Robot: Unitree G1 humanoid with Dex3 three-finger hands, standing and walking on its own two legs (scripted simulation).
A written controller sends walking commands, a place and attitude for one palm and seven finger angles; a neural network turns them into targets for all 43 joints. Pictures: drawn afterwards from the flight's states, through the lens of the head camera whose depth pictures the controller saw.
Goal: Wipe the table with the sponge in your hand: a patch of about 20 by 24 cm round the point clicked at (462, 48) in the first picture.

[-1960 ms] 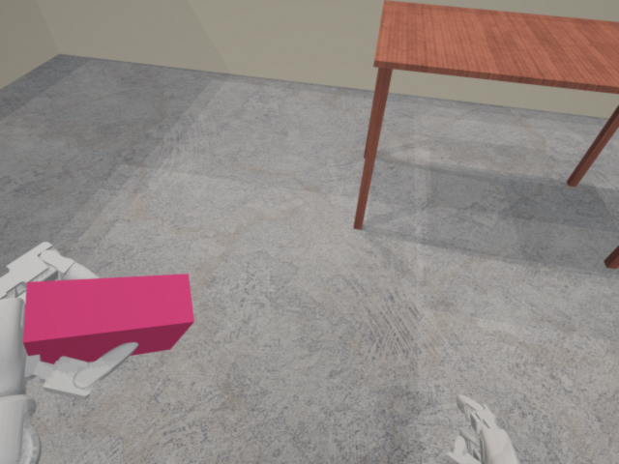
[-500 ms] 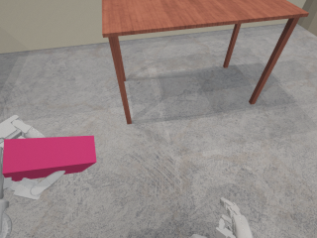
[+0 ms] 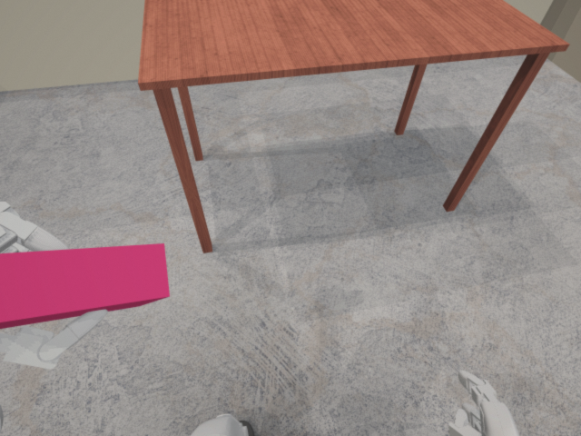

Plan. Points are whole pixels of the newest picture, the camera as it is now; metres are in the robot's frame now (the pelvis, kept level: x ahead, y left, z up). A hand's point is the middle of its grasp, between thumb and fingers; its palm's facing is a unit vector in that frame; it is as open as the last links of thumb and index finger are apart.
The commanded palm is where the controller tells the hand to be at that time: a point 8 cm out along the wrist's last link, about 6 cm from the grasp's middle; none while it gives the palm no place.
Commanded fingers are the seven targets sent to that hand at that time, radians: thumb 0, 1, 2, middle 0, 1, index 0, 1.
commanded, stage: walk to a spot facing it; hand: left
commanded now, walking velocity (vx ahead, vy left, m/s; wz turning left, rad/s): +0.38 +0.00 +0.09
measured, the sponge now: (104, 283) +0.23 +0.20 +0.17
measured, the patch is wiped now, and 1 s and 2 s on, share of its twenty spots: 0.00 0.00 0.00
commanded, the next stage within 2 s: turn to face it in 0.58 s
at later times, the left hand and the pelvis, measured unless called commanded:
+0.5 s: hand (144, 189) +0.34 +0.20 +0.18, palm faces +0.49 -0.76 -0.42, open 9.2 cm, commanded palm +0.27 +0.24 +0.19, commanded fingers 0.00 0.10 1.30 -1.20 -1.60 -1.20 -1.60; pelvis +0.14 -0.05 +0.00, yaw +6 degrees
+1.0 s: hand (150, 140) +0.39 +0.20 +0.20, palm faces +0.56 -0.72 -0.41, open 9.2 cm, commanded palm +0.35 +0.23 +0.19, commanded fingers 0.00 0.10 1.30 -1.20 -1.60 -1.20 -1.60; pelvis +0.23 -0.07 +0.00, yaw +8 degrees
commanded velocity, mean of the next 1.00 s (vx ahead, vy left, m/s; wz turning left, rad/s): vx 0.17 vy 0.00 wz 0.04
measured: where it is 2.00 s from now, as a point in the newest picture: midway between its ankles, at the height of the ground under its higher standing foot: outside the picture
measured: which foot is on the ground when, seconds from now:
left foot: up 0.00-0.00, down 0.02-0.40, up 0.42-0.70, down 0.72-1.00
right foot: down 0.00-0.02, up 0.04-0.36, down 0.38-0.72, up 0.74-1.00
